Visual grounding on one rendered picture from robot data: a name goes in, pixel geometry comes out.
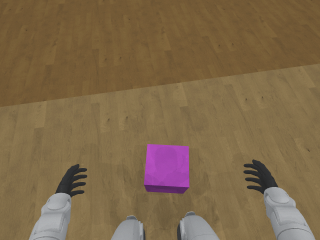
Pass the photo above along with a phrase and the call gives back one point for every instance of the robot left thigh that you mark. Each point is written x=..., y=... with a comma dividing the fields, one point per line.
x=130, y=229

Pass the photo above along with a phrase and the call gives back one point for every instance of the robot left forearm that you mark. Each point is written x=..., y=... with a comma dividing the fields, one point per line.
x=54, y=219

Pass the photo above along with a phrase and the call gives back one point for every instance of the carton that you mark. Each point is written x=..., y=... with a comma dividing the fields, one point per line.
x=167, y=168

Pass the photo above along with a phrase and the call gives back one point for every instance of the right robot hand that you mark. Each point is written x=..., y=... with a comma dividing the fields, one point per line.
x=265, y=179

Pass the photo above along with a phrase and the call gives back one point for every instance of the left robot shin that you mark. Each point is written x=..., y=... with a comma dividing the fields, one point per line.
x=131, y=217

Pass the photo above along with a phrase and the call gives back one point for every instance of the robot right forearm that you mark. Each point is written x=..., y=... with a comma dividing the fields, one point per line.
x=286, y=220

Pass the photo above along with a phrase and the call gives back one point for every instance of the left robot hand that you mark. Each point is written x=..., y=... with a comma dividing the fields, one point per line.
x=66, y=185

